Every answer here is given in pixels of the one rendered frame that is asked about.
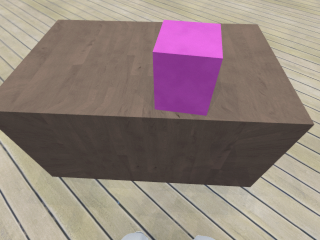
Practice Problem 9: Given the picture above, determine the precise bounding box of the pedestal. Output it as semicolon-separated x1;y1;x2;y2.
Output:
0;19;315;187

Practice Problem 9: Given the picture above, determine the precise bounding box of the carton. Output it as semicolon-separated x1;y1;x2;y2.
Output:
152;19;223;116

